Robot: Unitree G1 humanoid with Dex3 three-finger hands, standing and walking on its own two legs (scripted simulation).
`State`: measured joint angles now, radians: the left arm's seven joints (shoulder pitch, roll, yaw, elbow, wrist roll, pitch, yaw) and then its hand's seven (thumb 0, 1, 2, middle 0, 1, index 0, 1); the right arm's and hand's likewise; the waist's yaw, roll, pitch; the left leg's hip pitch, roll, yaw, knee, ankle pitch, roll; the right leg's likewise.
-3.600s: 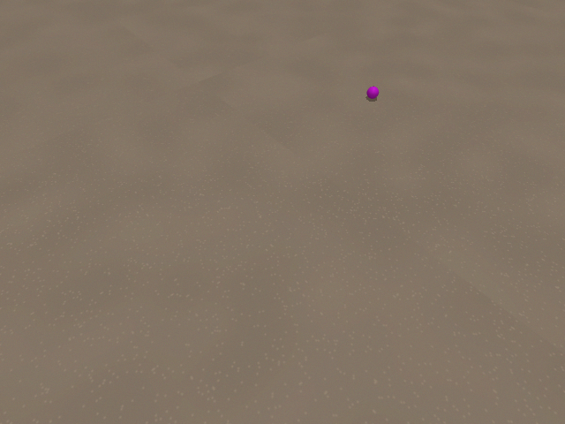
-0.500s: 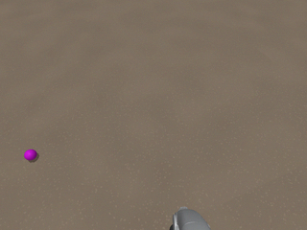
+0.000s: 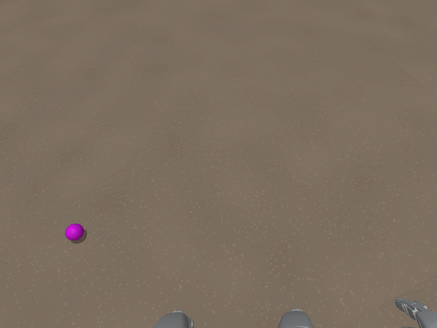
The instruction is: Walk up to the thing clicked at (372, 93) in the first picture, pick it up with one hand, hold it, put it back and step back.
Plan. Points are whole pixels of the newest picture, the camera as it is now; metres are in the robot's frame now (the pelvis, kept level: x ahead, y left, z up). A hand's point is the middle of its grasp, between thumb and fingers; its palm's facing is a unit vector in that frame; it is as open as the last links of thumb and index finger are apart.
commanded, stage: walk up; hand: left
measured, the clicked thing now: (74, 232) +0.59 +0.69 -0.68
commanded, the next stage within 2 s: none
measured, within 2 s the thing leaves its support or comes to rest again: neither
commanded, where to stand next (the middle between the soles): +0.19 +0.58 m, yaw -13 degrees
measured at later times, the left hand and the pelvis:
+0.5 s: hand out of the picture +0.18 +0.47 -0.08, palm faces -0.06 -0.81 -0.59, open 7.4 cm; pelvis +0.07 +0.18 +0.02, yaw -5 degrees
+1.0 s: hand out of the picture +0.19 +0.68 -0.11, palm faces -0.21 -0.82 -0.53, open 7.4 cm; pelvis +0.09 +0.40 +0.02, yaw -10 degrees
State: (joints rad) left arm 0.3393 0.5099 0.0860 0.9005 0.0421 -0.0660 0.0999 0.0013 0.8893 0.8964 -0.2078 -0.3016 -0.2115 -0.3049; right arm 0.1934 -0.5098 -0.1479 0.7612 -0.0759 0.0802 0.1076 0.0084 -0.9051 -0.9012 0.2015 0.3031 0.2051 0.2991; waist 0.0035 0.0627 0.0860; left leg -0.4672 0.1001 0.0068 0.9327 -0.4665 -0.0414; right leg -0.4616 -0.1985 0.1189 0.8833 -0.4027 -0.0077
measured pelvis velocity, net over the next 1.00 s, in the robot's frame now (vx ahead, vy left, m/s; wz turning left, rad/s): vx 0.09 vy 0.40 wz -0.17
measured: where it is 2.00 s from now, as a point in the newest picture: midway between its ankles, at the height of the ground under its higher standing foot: outside the picture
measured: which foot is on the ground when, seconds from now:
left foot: down 0.00-0.32, up 0.34-0.66, down 0.68-1.00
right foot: up 0.00-0.28, down 0.30-0.70, up 0.72-1.00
